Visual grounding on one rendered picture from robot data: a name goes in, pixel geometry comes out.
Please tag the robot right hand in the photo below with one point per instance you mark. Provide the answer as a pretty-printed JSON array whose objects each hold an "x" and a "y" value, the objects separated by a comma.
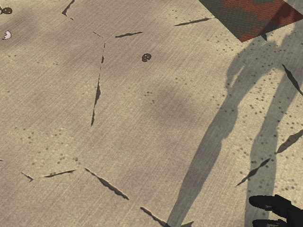
[{"x": 281, "y": 207}]

